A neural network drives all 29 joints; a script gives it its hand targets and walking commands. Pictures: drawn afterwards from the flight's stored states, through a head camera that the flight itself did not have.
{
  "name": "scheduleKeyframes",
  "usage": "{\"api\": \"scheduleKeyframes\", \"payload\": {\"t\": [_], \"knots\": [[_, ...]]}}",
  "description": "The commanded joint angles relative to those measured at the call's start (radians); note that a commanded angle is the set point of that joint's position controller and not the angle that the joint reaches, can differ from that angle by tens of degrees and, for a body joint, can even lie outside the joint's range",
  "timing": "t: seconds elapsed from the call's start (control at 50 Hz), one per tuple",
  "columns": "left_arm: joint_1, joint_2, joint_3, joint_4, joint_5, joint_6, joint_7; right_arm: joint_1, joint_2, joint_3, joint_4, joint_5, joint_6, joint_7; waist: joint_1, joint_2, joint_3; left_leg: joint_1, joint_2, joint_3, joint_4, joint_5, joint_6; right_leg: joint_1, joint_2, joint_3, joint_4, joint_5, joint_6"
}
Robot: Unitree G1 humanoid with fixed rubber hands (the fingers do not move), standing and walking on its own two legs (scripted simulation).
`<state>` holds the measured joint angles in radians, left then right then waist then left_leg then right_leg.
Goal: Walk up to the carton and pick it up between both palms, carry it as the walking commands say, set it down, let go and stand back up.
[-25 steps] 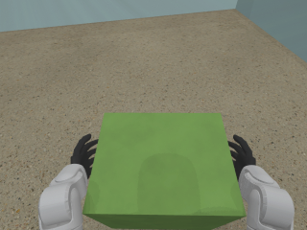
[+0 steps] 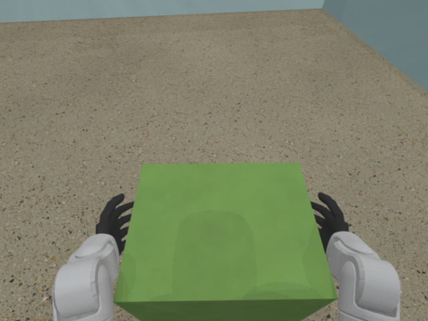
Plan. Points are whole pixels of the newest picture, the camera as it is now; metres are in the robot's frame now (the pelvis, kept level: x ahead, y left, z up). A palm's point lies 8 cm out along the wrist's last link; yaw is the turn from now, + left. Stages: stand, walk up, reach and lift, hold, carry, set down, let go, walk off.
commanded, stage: carry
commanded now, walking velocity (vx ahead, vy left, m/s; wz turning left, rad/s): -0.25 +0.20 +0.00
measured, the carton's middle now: (221, 251) +0.25 +0.01 -0.01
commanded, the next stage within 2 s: none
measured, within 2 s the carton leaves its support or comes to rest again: neither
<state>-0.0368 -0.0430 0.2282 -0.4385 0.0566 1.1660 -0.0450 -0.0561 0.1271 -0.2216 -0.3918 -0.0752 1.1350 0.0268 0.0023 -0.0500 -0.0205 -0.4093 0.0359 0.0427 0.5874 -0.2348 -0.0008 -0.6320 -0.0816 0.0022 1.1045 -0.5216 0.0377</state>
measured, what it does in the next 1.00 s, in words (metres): walks backwards: right foot, then left foot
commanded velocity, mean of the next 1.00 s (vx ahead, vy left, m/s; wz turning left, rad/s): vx -0.07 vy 0.05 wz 0.00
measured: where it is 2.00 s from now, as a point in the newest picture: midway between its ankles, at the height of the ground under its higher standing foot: outside the picture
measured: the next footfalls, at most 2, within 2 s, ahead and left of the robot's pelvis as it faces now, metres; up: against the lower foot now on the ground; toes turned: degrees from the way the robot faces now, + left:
right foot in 0.20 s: -0.06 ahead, -0.04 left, +0.00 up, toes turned -8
left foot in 0.54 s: -0.12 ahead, +0.28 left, +0.00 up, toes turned -12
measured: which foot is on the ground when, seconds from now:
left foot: down 0.00-0.22, up 0.24-0.52, down 0.54-1.00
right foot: up 0.00-0.18, down 0.20-0.54, up 0.56-0.86, down 0.88-1.00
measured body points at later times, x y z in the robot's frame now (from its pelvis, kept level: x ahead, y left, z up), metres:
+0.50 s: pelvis -0.14 +0.11 +0.01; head -0.14 +0.11 +0.46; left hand +0.12 +0.28 +0.09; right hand +0.11 -0.09 +0.09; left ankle -0.14 +0.26 -0.70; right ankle -0.10 -0.03 -0.73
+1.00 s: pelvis -0.23 +0.17 +0.01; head -0.24 +0.17 +0.46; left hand +0.04 +0.33 +0.08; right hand +0.01 -0.04 +0.08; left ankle -0.15 +0.27 -0.73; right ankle -0.24 +0.07 -0.73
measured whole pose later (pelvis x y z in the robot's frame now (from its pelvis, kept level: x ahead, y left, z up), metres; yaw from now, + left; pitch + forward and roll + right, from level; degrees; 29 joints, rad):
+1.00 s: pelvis -0.23 +0.17 +0.01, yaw -1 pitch +3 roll -1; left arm -0.04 -0.09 0.19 -0.41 0.07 1.15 -0.04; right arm -0.01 0.05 -0.21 -0.44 -0.06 1.17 0.03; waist -0.03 0.03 -0.09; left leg -0.40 0.04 0.09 0.50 -0.15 0.02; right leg -0.28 -0.01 -0.11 0.51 -0.28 -0.02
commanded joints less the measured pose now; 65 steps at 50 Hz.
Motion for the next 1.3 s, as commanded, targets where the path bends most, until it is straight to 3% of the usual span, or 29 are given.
{"api": "scheduleKeyframes", "payload": {"t": [0.0, 0.08, 0.16, 0.18, 0.2, 0.22, 0.24, 0.26, 0.28, 0.32, 0.34, 0.42, 0.48, 0.5, 0.52, 0.54, 0.56, 0.58, 0.64, 0.7, 0.78, 0.82, 0.86, 0.88, 0.9, 0.92, 1.02, 1.1, 1.28], "knots": [[-0.523, -0.839, -0.887, -0.152, -0.389, -0.015, -0.172, -0.438, 0.702, 0.775, -0.191, 0.349, 0.009, 0.191, -0.009, 0.246, -0.268, 0.157, 0.182, -0.080, -0.187, 0.364, 0.170, 0.011, 0.043, -0.041, 0.198, 0.058, -0.002], [-0.458, -0.788, -0.882, -0.150, -0.377, -0.010, -0.168, -0.352, 0.673, 0.786, -0.187, 0.326, 0.017, 0.173, -0.002, 0.233, -0.301, 0.184, 0.196, -0.156, -0.222, 0.204, 0.177, 0.148, 0.040, -0.082, -0.102, 0.020, -0.023], [-0.391, -0.781, -0.834, -0.088, -0.350, 0.006, -0.186, -0.325, 0.685, 0.816, -0.152, 0.304, 0.030, 0.167, -0.006, 0.207, -0.328, 0.191, 0.199, -0.216, -0.236, 0.198, 0.144, 0.369, 0.039, -0.107, -0.579, 0.096, -0.072], [-0.383, -0.786, -0.824, -0.069, -0.348, 0.006, -0.194, -0.333, 0.684, 0.824, -0.143, 0.303, 0.031, 0.167, 0.005, 0.117, -0.302, 0.112, 0.159, -0.178, -0.166, 0.164, 0.096, 0.465, -0.019, -0.065, -0.776, 0.203, -0.072], [-0.369, -0.783, -0.814, -0.051, -0.346, 0.007, -0.200, -0.343, 0.684, 0.833, -0.145, 0.303, 0.032, 0.170, 0.007, -0.094, -0.282, -0.088, 0.085, -0.128, -0.007, 0.058, 0.037, 0.600, -0.235, 0.187, -0.841, 0.185, -0.100], [-0.307, -0.787, -0.797, -0.021, -0.330, -0.007, -0.208, -0.422, 0.682, 0.866, -0.220, 0.331, 0.030, 0.178, 0.019, -0.446, -0.166, -0.349, -0.040, 0.048, 0.264, -0.349, -0.021, 0.528, -0.554, 0.466, -0.894, 0.575, -0.269], [-0.394, -0.815, -0.826, -0.095, -0.359, -0.011, -0.206, -0.457, 0.709, 0.865, -0.207, 0.349, 0.023, 0.181, 0.010, -0.200, -0.139, -0.327, -0.023, -0.103, 0.479, -0.345, -0.029, 0.461, -0.503, 0.400, -0.844, 0.779, -0.283], [-0.403, -0.815, -0.825, -0.107, -0.357, -0.010, -0.204, -0.475, 0.710, 0.870, -0.202, 0.359, 0.016, 0.182, 0.011, -0.068, -0.161, -0.285, -0.030, -0.132, 0.584, -0.264, -0.035, 0.436, -0.422, 0.268, -0.803, 0.728, -0.246], [-0.408, -0.802, -0.832, -0.135, -0.348, -0.010, -0.198, -0.461, 0.725, 0.866, -0.185, 0.371, 0.017, 0.186, 0.005, -0.013, -0.185, -0.239, -0.021, -0.121, 0.624, -0.156, -0.043, 0.427, -0.327, 0.128, -0.764, 0.656, -0.189], [-0.405, -0.765, -0.827, -0.159, -0.326, -0.007, -0.185, -0.452, 0.709, 0.862, -0.181, 0.378, 0.015, 0.187, -0.001, -0.085, -0.207, -0.181, -0.049, -0.066, 0.621, -0.077, -0.049, 0.422, -0.219, 0.005, -0.720, 0.638, -0.133], [-0.401, -0.747, -0.820, -0.165, -0.319, -0.004, -0.183, -0.467, 0.697, 0.870, -0.197, 0.383, 0.017, 0.182, -0.001, -0.119, -0.212, -0.159, -0.048, -0.042, 0.546, -0.078, -0.048, 0.420, -0.200, -0.006, -0.727, 0.578, -0.116], [-0.351, -0.704, -0.773, -0.111, -0.283, 0.019, -0.177, -0.451, 0.668, 0.848, -0.154, 0.380, 0.043, 0.175, 0.008, -0.215, -0.209, -0.052, -0.040, 0.051, 0.233, -0.208, -0.041, 0.399, -0.209, 0.025, -0.759, 0.408, -0.120], [-0.352, -0.712, -0.772, -0.078, -0.274, 0.027, -0.168, -0.423, 0.673, 0.822, -0.095, 0.375, 0.055, 0.183, 0.002, -0.191, -0.230, 0.085, -0.064, 0.115, -0.102, -0.144, -0.027, 0.395, -0.190, 0.020, -0.675, 0.436, -0.098], [-0.359, -0.719, -0.776, -0.066, -0.273, 0.028, -0.165, -0.419, 0.673, 0.814, -0.080, 0.369, 0.056, 0.187, 0.000, -0.120, -0.258, 0.180, -0.025, 0.058, -0.187, -0.102, -0.029, 0.337, -0.164, 0.000, -0.588, 0.431, -0.067], [-0.383, -0.721, -0.785, -0.048, -0.272, 0.026, -0.161, -0.418, 0.686, 0.801, -0.058, 0.366, 0.058, 0.193, -0.004, -0.012, -0.271, 0.255, 0.101, -0.080, -0.242, -0.043, -0.012, 0.234, -0.125, -0.026, -0.500, 0.303, -0.025], [-0.388, -0.731, -0.800, -0.033, -0.275, 0.025, -0.159, -0.390, 0.676, 0.788, -0.043, 0.354, 0.058, 0.201, -0.007, 0.244, -0.287, 0.335, 0.356, -0.369, -0.278, 0.213, 0.059, 0.032, -0.024, -0.093, -0.356, 0.039, 0.032], [-0.444, -0.769, -0.846, -0.069, -0.310, 0.020, -0.165, -0.388, 0.703, 0.776, -0.041, 0.355, 0.041, 0.208, -0.017, 0.335, -0.257, 0.236, 0.405, -0.390, -0.262, 0.420, 0.136, 0.031, 0.035, -0.034, -0.225, -0.103, 0.028], [-0.480, -0.796, -0.863, -0.068, -0.333, 0.016, -0.172, -0.409, 0.708, 0.760, -0.052, 0.348, 0.036, 0.209, -0.020, 0.290, -0.252, 0.186, 0.335, -0.302, -0.243, 0.395, 0.136, 0.065, 0.029, 0.021, -0.134, -0.042, 0.012], [-0.543, -0.843, -0.896, -0.091, -0.379, -0.004, -0.182, -0.443, 0.697, 0.750, -0.116, 0.344, 0.021, 0.203, -0.008, 0.287, -0.224, 0.121, 0.221, -0.131, -0.268, 0.127, 0.106, 0.073, 0.035, -0.007, -0.012, 0.103, 0.006], [-0.531, -0.817, -0.898, -0.102, -0.382, -0.009, -0.174, -0.414, 0.677, 0.755, -0.140, 0.340, 0.021, 0.191, -0.008, 0.224, -0.240, 0.155, 0.224, -0.149, -0.270, 0.040, 0.121, 0.096, 0.044, -0.035, -0.112, 0.094, 0.008], [-0.457, -0.787, -0.871, -0.069, -0.355, 0.005, -0.169, -0.373, 0.655, 0.763, -0.127, 0.325, 0.032, 0.186, -0.019, 0.235, -0.282, 0.196, 0.246, -0.200, -0.238, 0.147, 0.144, 0.204, 0.068, -0.069, -0.394, 0.045, -0.016], [-0.425, -0.787, -0.847, -0.044, -0.342, 0.009, -0.171, -0.376, 0.655, 0.771, -0.119, 0.323, 0.035, 0.186, -0.010, 0.221, -0.312, 0.202, 0.239, -0.199, -0.203, 0.227, 0.127, 0.321, 0.072, -0.099, -0.611, 0.133, -0.028], [-0.420, -0.792, -0.831, -0.037, -0.337, 0.010, -0.173, -0.386, 0.659, 0.789, -0.119, 0.329, 0.032, 0.189, -0.011, 0.145, -0.331, 0.140, 0.199, -0.168, -0.161, 0.229, 0.055, 0.490, -0.011, -0.054, -0.771, 0.281, -0.030], [-0.407, -0.787, -0.816, -0.024, -0.320, 0.005, -0.173, -0.394, 0.664, 0.800, -0.136, 0.330, 0.032, 0.193, -0.014, 0.018, -0.324, 0.080, 0.132, -0.100, -0.116, 0.191, 0.011, 0.509, -0.114, 0.047, -0.739, 0.340, -0.059], [-0.377, -0.794, -0.807, -0.006, -0.307, -0.001, -0.174, -0.426, 0.678, 0.819, -0.158, 0.346, 0.034, 0.197, -0.014, -0.066, -0.278, 0.070, 0.087, -0.039, -0.098, 0.075, 0.003, 0.442, -0.158, 0.083, -0.750, 0.404, -0.082], [-0.393, -0.794, -0.805, -0.034, -0.313, -0.004, -0.173, -0.458, 0.696, 0.842, -0.183, 0.370, 0.032, 0.199, -0.013, -0.079, -0.253, 0.094, 0.072, -0.019, -0.094, 0.028, 0.003, 0.398, -0.160, 0.067, -0.766, 0.381, -0.087], [-0.414, -0.735, -0.795, -0.095, -0.287, 0.024, -0.155, -0.477, 0.680, 0.848, -0.175, 0.401, 0.052, 0.204, -0.013, 0.006, -0.198, 0.159, 0.094, -0.073, -0.157, -0.029, 0.017, 0.289, -0.081, -0.022, -0.755, 0.136, -0.068], [-0.433, -0.735, -0.805, -0.079, -0.303, 0.046, -0.161, -0.461, 0.669, 0.815, -0.143, 0.375, 0.066, 0.198, -0.013, 0.056, -0.185, 0.137, 0.114, -0.106, -0.226, -0.100, 0.024, 0.288, -0.060, -0.029, -0.730, 0.130, -0.073], [-0.489, -0.774, -0.822, -0.055, -0.346, 0.052, -0.177, -0.450, 0.678, 0.772, -0.109, 0.334, 0.070, 0.183, -0.014, 0.080, -0.222, 0.164, 0.116, -0.100, -0.245, -0.050, 0.035, 0.301, -0.044, -0.041, -0.716, 0.196, -0.066]]}}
